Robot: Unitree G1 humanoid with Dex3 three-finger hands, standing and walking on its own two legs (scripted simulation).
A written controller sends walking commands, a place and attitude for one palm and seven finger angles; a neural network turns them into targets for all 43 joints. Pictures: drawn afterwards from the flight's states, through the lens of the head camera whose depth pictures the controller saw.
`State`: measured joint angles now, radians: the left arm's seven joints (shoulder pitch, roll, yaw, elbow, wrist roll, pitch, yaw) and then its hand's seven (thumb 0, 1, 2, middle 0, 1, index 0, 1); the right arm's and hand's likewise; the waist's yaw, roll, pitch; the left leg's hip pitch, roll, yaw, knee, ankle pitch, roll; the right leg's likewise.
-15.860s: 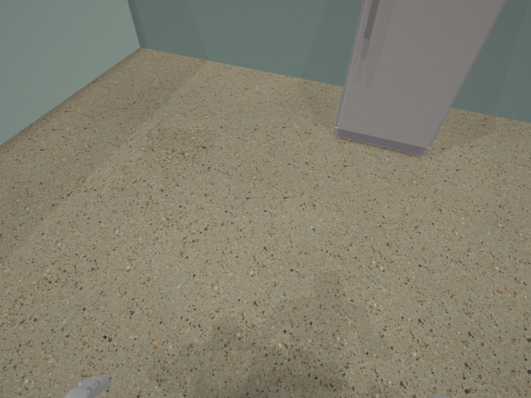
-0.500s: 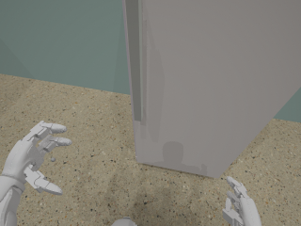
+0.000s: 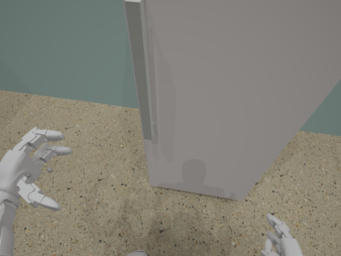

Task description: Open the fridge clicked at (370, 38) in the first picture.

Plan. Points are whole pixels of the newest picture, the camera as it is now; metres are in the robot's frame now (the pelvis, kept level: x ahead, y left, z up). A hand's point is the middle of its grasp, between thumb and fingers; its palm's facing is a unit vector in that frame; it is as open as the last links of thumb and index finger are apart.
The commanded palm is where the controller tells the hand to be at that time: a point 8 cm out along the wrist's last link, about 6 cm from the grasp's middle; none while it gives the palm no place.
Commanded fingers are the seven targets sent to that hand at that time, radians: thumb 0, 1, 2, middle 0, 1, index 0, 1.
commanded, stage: raise the hand to about handle height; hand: left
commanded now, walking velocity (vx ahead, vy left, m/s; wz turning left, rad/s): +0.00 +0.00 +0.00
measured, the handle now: (145, 82) +0.52 +0.10 +0.12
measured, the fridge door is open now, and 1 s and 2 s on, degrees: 0 0 0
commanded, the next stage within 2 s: move the hooked fingers beside the handle in 0.20 s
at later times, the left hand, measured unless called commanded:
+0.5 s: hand (59, 163) +0.28 +0.26 +0.08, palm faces -0.09 -1.00 -0.01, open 14.0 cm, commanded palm +0.27 +0.30 +0.09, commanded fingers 0.00 -0.50 0.30 -0.30 -1.20 -0.30 -1.20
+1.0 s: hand (86, 140) +0.35 +0.22 +0.08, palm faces -0.11 -0.99 -0.01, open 14.0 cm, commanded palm +0.33 +0.27 +0.09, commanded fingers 0.00 -0.50 0.30 -0.30 -1.20 -0.30 -1.20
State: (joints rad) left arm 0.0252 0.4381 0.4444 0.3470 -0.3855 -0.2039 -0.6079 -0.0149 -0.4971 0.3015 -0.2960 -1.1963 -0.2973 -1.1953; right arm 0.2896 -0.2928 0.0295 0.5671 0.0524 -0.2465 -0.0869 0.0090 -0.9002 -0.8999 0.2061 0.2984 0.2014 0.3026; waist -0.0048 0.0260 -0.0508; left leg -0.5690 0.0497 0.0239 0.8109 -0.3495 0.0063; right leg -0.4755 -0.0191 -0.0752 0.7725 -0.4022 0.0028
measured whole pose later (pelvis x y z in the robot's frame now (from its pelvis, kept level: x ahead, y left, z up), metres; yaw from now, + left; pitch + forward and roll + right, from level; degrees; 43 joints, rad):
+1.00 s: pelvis +0.01 +0.00 +0.00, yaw -1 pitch +9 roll -1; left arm -0.23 0.39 0.35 0.53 -0.31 -0.22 -0.49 -0.02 -0.50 0.30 -0.30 -1.20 -0.30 -1.20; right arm 0.31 -0.27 0.03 0.59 0.05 -0.16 -0.08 0.01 -0.90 -0.90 0.21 0.30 0.20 0.30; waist -0.03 0.02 -0.06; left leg -0.60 0.05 0.04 0.81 -0.36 0.00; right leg -0.52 -0.02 -0.06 0.79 -0.42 0.00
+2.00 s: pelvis +0.00 -0.01 -0.02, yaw -2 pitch +15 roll -1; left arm -0.75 0.44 0.33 1.05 -0.18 -0.34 -0.38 -0.01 -0.50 0.30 -0.29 -1.20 -0.30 -1.20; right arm 0.37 -0.27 0.02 0.64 0.03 0.00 -0.04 0.00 -0.90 -0.90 0.21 0.30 0.20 0.30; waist -0.11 0.02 -0.08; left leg -0.78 0.07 0.03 0.90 -0.38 0.00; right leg -0.70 0.00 -0.05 0.88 -0.43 -0.01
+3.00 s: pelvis +0.00 -0.01 -0.02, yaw -2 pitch +15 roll -1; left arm -0.72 0.41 0.34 1.02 -0.17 -0.36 -0.34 -0.02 -0.50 0.30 -0.30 -1.20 -0.30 -1.20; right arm 0.36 -0.27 0.02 0.62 0.03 0.02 -0.04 0.00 -0.90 -0.90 0.21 0.30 0.20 0.30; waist -0.11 0.02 -0.08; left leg -0.80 0.07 0.03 0.92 -0.38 -0.01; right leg -0.72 0.00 -0.05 0.90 -0.44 -0.01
